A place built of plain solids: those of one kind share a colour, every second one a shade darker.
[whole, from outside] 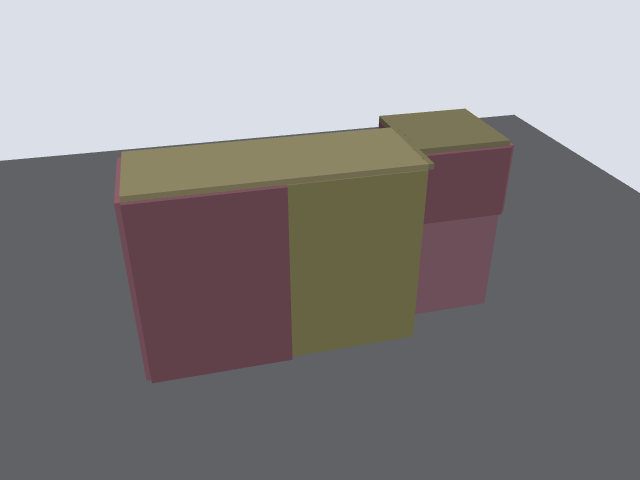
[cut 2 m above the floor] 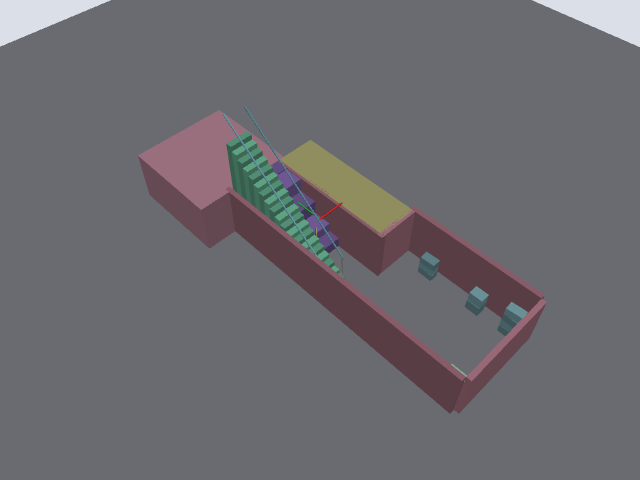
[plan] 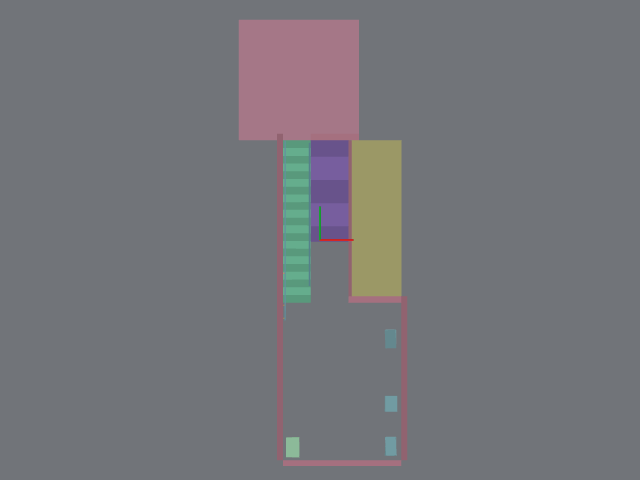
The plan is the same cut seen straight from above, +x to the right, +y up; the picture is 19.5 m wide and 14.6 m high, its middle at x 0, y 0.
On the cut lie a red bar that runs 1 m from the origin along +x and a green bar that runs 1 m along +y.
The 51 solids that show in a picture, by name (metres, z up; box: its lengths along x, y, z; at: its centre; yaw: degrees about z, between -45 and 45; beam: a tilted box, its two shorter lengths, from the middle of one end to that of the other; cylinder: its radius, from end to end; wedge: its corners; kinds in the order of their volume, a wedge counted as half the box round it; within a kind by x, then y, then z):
{
 "floor_1": {"box": [3.66, 3.67, 4.53], "at": [-0.64, 4.86, 1.96]},
 "fill_1": {"box": [1.52, 4.85, 6.95], "at": [1.72, 0.62, 3.43]},
 "wall_1": {"box": [0.18, 9.93, 6.96], "at": [-1.22, -1.73, 3.43]},
 "wall_2": {"box": [3.66, 0.18, 2.68], "at": [-0.64, 6.79, 5.57]},
 "wall_3": {"box": [1.47, 0.2, 6.96], "at": [0.45, 3.13, 3.43]},
 "wall_4": {"box": [3.6, 0.18, 6.96], "at": [0.67, -6.79, 3.43]},
 "wall_5": {"box": [0.18, 4.94, 6.96], "at": [0.96, 0.56, 3.43]},
 "wall_6": {"box": [0.18, 3.47, 2.68], "at": [1.28, 4.96, 5.57]},
 "wall_7": {"box": [1.61, 0.2, 6.96], "at": [1.67, -1.81, 3.43]},
 "wall_8": {"box": [0.18, 4.99, 6.96], "at": [2.56, -4.2, 3.43]},
 "roof_1": {"box": [3.66, 3.47, 0.2], "at": [-0.64, 4.96, 7.01]},
 "roof_2": {"box": [4.95, 0.2, 0.2], "at": [0.0, 3.13, 7.01]},
 "roof_3": {"box": [3.6, 9.73, 0.2], "at": [0.67, -1.83, 7.01]},
 "mass_1": {"box": [1.15, 0.47, 0.48], "at": [0.29, 0.18, 0.19]},
 "mass_2": {"box": [1.15, 0.71, 0.86], "at": [0.29, 0.77, 0.38]},
 "mass_3": {"box": [1.15, 0.71, 1.44], "at": [0.29, 1.47, 0.67]},
 "mass_4": {"box": [1.15, 0.71, 2.01], "at": [0.29, 2.18, 0.96]},
 "mass_5": {"box": [1.15, 0.51, 2.59], "at": [0.29, 2.78, 1.24]},
 "tread_1": {"wedge": [[-1.13, -1.91, -0.05], [-1.13, -1.91, 0.19], [-1.13, -1.67, -0.05], [-1.13, -1.67, 0.19], [-0.28, -1.91, -0.05], [-0.28, -1.91, 0.19], [-0.28, -1.67, -0.05], [-0.28, -1.67, 0.19]]},
 "tread_2": {"wedge": [[-1.13, -1.67, -0.05], [-1.13, -1.67, 0.38], [-1.13, -1.44, -0.05], [-1.13, -1.44, 0.38], [-0.28, -1.67, -0.05], [-0.28, -1.67, 0.38], [-0.28, -1.43, -0.05], [-0.28, -1.43, 0.38]]},
 "tread_3": {"wedge": [[-1.13, -1.44, -0.05], [-1.13, -1.44, 0.58], [-1.13, -1.2, -0.05], [-1.13, -1.2, 0.58], [-0.28, -1.44, -0.05], [-0.28, -1.44, 0.57], [-0.28, -1.2, -0.05], [-0.28, -1.2, 0.57]]},
 "tread_4": {"wedge": [[-1.13, -1.21, -0.05], [-1.13, -1.21, 0.77], [-1.13, -0.96, -0.05], [-1.13, -0.96, 0.77], [-0.28, -1.2, -0.05], [-0.28, -1.2, 0.77], [-0.28, -0.96, -0.05], [-0.28, -0.96, 0.77]]},
 "tread_5": {"wedge": [[-1.13, -0.97, -0.05], [-1.13, -0.97, 0.96], [-1.13, -0.73, -0.05], [-1.13, -0.73, 0.96], [-0.28, -0.97, -0.05], [-0.28, -0.97, 0.96], [-0.28, -0.72, -0.05], [-0.28, -0.72, 0.96]]},
 "tread_6": {"wedge": [[-1.13, -0.73, -0.05], [-1.13, -0.73, 1.15], [-1.13, -0.49, -0.05], [-1.13, -0.49, 1.15], [-0.28, -0.73, -0.05], [-0.28, -0.73, 1.15], [-0.28, -0.49, -0.05], [-0.28, -0.49, 1.15]]},
 "tread_7": {"wedge": [[-1.13, -0.49, -0.05], [-1.13, -0.49, 1.34], [-1.13, -0.26, -0.05], [-1.13, -0.26, 1.34], [-0.28, -0.5, -0.05], [-0.28, -0.5, 1.34], [-0.28, -0.26, -0.05], [-0.28, -0.26, 1.34]]},
 "tread_8": {"wedge": [[-1.13, -0.26, -0.05], [-1.13, -0.26, 1.53], [-1.13, -0.02, -0.05], [-1.13, -0.02, 1.53], [-0.28, -0.26, -0.05], [-0.28, -0.26, 1.53], [-0.28, -0.03, -0.05], [-0.28, -0.03, 1.53]]},
 "tread_9": {"wedge": [[-1.13, -0.03, -0.05], [-1.13, -0.03, 1.73], [-1.13, 0.21, -0.05], [-1.13, 0.21, 1.73], [-0.28, -0.03, -0.05], [-0.28, -0.03, 1.73], [-0.28, 0.21, -0.05], [-0.28, 0.21, 1.73]]},
 "tread_10": {"wedge": [[-1.13, 0.2, -0.05], [-1.13, 0.2, 1.92], [-1.13, 0.45, -0.05], [-1.13, 0.45, 1.92], [-0.28, 0.2, -0.05], [-0.28, 0.2, 1.92], [-0.28, 0.45, -0.05], [-0.28, 0.45, 1.92]]},
 "tread_11": {"wedge": [[-1.13, 0.45, -0.05], [-1.13, 0.45, 2.11], [-1.13, 0.68, -0.05], [-1.13, 0.68, 2.11], [-0.28, 0.44, -0.05], [-0.28, 0.44, 2.11], [-0.28, 0.68, -0.05], [-0.28, 0.68, 2.11]]},
 "tread_12": {"wedge": [[-1.13, 0.67, -0.05], [-1.13, 0.67, 2.3], [-1.13, 0.92, -0.05], [-1.13, 0.92, 2.3], [-0.28, 0.67, -0.05], [-0.28, 0.67, 2.3], [-0.28, 0.92, -0.05], [-0.28, 0.92, 2.3]]},
 "tread_13": {"wedge": [[-1.13, 0.92, -0.05], [-1.13, 0.92, 2.49], [-1.13, 1.15, -0.05], [-1.13, 1.15, 2.49], [-0.28, 0.92, -0.05], [-0.28, 0.92, 2.49], [-0.28, 1.16, -0.05], [-0.28, 1.16, 2.49]]},
 "tread_14": {"wedge": [[-1.13, 1.15, -0.05], [-1.13, 1.15, 2.68], [-1.13, 1.39, -0.05], [-1.13, 1.39, 2.68], [-0.28, 1.15, -0.05], [-0.28, 1.15, 2.68], [-0.28, 1.39, -0.05], [-0.28, 1.39, 2.68]]},
 "tread_15": {"wedge": [[-1.13, 1.39, -0.05], [-1.13, 1.39, 2.88], [-1.13, 1.62, -0.05], [-1.13, 1.62, 2.88], [-0.28, 1.39, -0.05], [-0.28, 1.39, 2.88], [-0.28, 1.62, -0.05], [-0.28, 1.62, 2.88]]},
 "tread_16": {"wedge": [[-1.13, 1.62, -0.05], [-1.13, 1.62, 3.07], [-1.13, 1.86, -0.05], [-1.13, 1.86, 3.07], [-0.28, 1.62, -0.05], [-0.28, 1.62, 3.07], [-0.28, 1.85, -0.05], [-0.28, 1.85, 3.07]]},
 "tread_17": {"wedge": [[-1.13, 1.85, -0.05], [-1.13, 1.85, 3.26], [-1.13, 2.09, -0.05], [-1.13, 2.09, 3.26], [-0.28, 1.85, -0.05], [-0.28, 1.85, 3.26], [-0.28, 2.09, -0.05], [-0.28, 2.09, 3.26]]},
 "tread_18": {"wedge": [[-1.13, 2.09, -0.05], [-1.13, 2.09, 3.45], [-1.13, 2.33, -0.05], [-1.13, 2.33, 3.45], [-0.28, 2.09, -0.05], [-0.28, 2.09, 3.45], [-0.28, 2.33, -0.05], [-0.28, 2.33, 3.45]]},
 "tread_19": {"wedge": [[-1.13, 2.32, -0.05], [-1.13, 2.32, 3.65], [-1.13, 2.56, -0.05], [-1.13, 2.56, 3.65], [-0.28, 2.32, -0.05], [-0.28, 2.32, 3.65], [-0.28, 2.56, -0.05], [-0.28, 2.56, 3.65]]},
 "tread_20": {"wedge": [[-1.13, 2.56, -0.05], [-1.13, 2.56, 3.84], [-1.13, 2.8, -0.05], [-1.13, 2.8, 3.83], [-0.28, 2.56, -0.05], [-0.28, 2.56, 3.84], [-0.28, 2.81, -0.05], [-0.28, 2.81, 3.83]]},
 "tread_21": {"wedge": [[-1.13, 2.8, -0.05], [-1.13, 2.8, 4.03], [-1.13, 3.03, -0.05], [-1.13, 3.03, 4.03], [-0.28, 2.8, -0.05], [-0.28, 2.8, 4.03], [-0.28, 3.03, -0.05], [-0.28, 3.03, 4.03]]},
 "guard_rail_1": {"wedge": [[-1.08, -2.14, 0.88], [-1.08, -2.14, 0.94], [-1.08, 3.03, 5.11], [-1.08, 3.03, 5.16], [-1.04, -2.14, 0.88], [-1.04, -2.14, 0.94], [-1.04, 3.03, 5.11], [-1.04, 3.03, 5.16]]},
 "guard_rail_2": {"wedge": [[-0.34, -1.4, 1.49], [-0.34, -1.4, 1.54], [-0.34, 2.96, 5.04], [-0.34, 2.96, 5.09], [-0.3, -1.4, 1.49], [-0.3, -1.4, 1.54], [-0.3, 2.96, 5.04], [-0.3, 2.96, 5.09]]},
 "carton_1": {"box": [0.32, 0.57, 0.32], "at": [2.14, -6.28, 0.8], "yaw": -1.9},
 "carton_2": {"box": [0.33, 0.56, 0.27], "at": [2.14, -3.01, 0.68], "yaw": 2.4},
 "carton_3": {"box": [0.32, 0.57, 0.37], "at": [2.15, -6.28, 0.13], "yaw": -0.2},
 "carton_4": {"box": [0.37, 0.49, 0.45], "at": [2.15, -4.98, 0.18], "yaw": -1.1},
 "carton_5": {"box": [0.33, 0.56, 0.32], "at": [2.15, -3.01, 0.11], "yaw": -1.1},
 "carton_6": {"box": [0.33, 0.56, 0.27], "at": [2.15, -3.0, 0.41], "yaw": 0.1},
 "carton_7": {"box": [0.32, 0.57, 0.32], "at": [2.16, -6.27, 0.48], "yaw": -0.5},
 "carton_8": {"box": [0.32, 0.57, 0.32], "at": [2.16, -6.27, 1.11], "yaw": 3.8},
 "carton_9": {"box": [0.37, 0.49, 0.4], "at": [2.17, -4.98, 0.6], "yaw": 0.4},
 "crate_1": {"box": [0.4, 0.6, 0.3], "at": [-0.83, -6.3, 1.05], "yaw": 0.1}
}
